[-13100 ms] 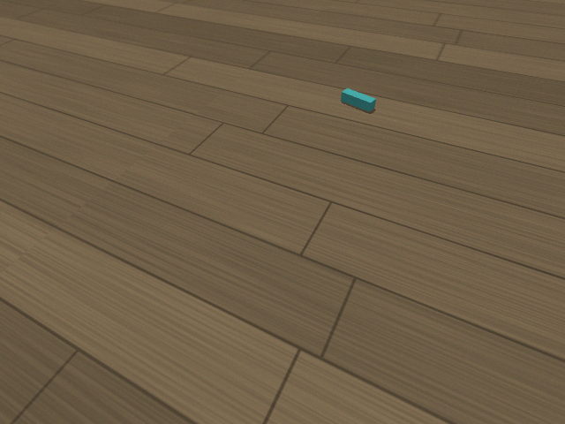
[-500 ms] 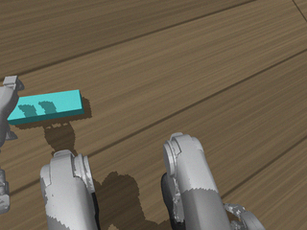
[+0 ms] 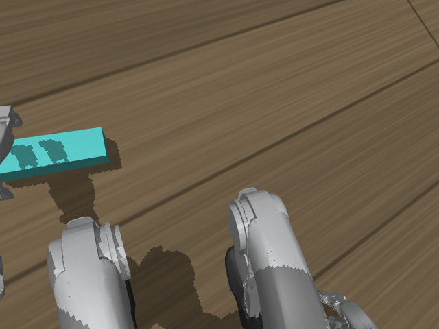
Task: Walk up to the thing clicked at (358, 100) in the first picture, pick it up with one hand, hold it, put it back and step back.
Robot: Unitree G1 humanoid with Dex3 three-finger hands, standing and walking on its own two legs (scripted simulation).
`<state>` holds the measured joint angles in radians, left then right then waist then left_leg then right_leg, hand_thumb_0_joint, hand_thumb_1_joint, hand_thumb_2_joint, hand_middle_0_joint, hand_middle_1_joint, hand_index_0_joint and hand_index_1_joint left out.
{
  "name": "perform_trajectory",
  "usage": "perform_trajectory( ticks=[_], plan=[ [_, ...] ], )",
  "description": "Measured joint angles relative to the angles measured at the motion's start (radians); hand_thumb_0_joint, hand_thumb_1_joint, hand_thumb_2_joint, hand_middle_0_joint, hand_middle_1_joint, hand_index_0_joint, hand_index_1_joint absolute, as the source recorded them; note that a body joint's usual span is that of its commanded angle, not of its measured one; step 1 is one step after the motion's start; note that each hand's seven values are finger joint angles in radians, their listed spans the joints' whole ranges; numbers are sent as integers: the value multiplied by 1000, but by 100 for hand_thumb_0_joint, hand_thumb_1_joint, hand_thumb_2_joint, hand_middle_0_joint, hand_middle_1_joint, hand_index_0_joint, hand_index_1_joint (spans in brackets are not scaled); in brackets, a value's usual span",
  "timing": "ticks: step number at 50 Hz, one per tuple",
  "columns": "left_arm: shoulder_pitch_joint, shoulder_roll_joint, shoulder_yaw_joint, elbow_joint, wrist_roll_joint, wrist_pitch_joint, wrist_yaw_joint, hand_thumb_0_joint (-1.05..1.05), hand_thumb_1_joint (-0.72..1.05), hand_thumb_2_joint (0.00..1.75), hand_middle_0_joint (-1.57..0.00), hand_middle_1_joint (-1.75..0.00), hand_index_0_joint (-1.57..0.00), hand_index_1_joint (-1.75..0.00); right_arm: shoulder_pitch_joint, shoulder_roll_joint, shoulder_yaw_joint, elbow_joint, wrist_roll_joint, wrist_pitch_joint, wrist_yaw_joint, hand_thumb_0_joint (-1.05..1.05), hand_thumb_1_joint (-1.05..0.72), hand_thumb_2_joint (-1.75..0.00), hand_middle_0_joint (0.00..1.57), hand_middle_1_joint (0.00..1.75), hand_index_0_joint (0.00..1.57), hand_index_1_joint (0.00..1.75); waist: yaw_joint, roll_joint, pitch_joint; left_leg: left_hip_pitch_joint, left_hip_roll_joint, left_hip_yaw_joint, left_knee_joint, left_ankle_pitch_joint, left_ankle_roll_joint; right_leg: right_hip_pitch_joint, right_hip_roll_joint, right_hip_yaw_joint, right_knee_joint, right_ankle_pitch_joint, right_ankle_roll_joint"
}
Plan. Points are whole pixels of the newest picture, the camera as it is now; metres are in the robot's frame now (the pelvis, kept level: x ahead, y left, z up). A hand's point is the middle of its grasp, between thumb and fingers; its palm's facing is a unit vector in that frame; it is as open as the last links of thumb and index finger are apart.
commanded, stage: rise first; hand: left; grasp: from above
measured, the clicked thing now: (52, 154) +0.48 +0.29 -0.29
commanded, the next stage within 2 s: approach in 1.28 s
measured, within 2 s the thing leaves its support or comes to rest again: neither
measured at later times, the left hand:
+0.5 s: hand out of the picture +0.44 +0.34 -0.17, palm faces -0.44 -0.07 -0.90, open 14.1 cm
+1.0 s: hand out of the picture +0.43 +0.34 -0.16, palm faces -0.44 -0.06 -0.89, open 14.1 cm
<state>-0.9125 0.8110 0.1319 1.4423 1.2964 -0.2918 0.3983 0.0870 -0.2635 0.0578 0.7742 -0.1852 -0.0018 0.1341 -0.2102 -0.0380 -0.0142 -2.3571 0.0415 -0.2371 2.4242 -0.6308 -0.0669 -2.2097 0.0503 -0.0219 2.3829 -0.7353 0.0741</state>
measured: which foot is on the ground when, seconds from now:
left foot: down 0.00-1.00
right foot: down 0.00-1.00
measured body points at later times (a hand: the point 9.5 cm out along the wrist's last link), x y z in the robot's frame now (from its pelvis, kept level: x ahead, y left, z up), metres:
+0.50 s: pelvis +0.00 +0.00 +0.00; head +0.24 +0.09 +0.37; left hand +0.46 +0.34 -0.12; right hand +0.06 -0.27 -0.11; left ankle +0.08 +0.15 -0.29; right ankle +0.09 -0.14 -0.28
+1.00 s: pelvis +0.00 +0.00 +0.00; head +0.22 +0.09 +0.38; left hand +0.45 +0.34 -0.11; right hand +0.07 -0.27 -0.10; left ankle +0.08 +0.15 -0.29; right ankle +0.09 -0.14 -0.28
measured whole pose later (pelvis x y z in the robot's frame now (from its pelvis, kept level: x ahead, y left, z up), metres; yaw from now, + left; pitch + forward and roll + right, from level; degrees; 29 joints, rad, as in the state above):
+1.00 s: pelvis +0.00 +0.00 +0.00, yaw -1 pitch +31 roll -10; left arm -0.92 0.82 0.11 1.44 1.30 -0.28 0.38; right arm 0.09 -0.27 0.08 0.76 -0.18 -0.01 0.14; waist -0.22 -0.03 -0.01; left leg -2.36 0.04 -0.24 2.43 -0.62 -0.06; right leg -2.20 0.05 -0.03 2.37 -0.72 0.07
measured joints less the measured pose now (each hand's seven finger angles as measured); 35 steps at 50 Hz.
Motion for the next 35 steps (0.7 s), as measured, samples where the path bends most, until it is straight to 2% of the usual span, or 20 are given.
perform_trajectory(
  ticks=[15,23,35],
  plan=[
    [-14,42,14,40,7,-3,10,0,-53,100,-8,-105,-9,-104,1,-5,28,-1,-21,-12,2,0,-92,-90,20,30,21,30,-21,-6,21,-12,-4,-18,20,6,-2,-10,7,-11,11,12,6],
    [3,40,17,3,3,3,6,0,-53,100,-9,-105,-9,-104,9,-4,26,1,-17,-17,5,0,-92,-90,20,30,21,30,-20,-9,22,-11,-5,-20,23,1,-2,-5,7,-12,9,7,9],
    [15,14,-3,-33,-13,23,-21,0,-54,101,-9,-105,-9,-104,4,0,15,-10,1,-15,10,0,-92,-90,20,30,21,30,-8,4,7,-3,-3,-9,7,-3,7,9,1,-9,-9,1,6]
  ],
)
